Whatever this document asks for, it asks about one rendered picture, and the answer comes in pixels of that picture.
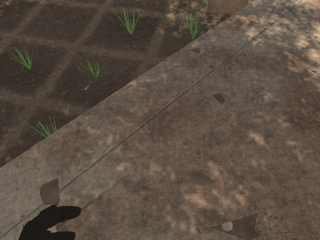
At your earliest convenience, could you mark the left robot hand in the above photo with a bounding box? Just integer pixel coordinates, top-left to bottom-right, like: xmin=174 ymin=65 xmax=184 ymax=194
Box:
xmin=18 ymin=205 xmax=81 ymax=240

